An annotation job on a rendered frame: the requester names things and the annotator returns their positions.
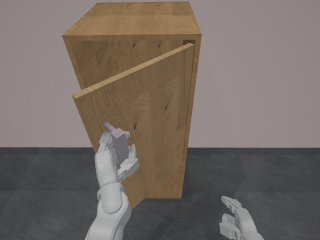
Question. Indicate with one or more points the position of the robot right hand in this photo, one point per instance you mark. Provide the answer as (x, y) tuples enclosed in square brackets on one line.
[(233, 227)]

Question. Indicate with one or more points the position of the robot right forearm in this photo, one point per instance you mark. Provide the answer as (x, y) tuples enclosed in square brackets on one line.
[(251, 235)]

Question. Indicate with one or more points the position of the robot left forearm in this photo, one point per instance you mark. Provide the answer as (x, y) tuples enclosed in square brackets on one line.
[(113, 212)]

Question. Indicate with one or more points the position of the cupboard door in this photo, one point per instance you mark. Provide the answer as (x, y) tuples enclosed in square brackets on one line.
[(151, 102)]

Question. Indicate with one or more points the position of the handle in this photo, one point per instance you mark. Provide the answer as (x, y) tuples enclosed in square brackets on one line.
[(120, 142)]

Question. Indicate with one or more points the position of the robot left hand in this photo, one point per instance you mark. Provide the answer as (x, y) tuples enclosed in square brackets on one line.
[(106, 159)]

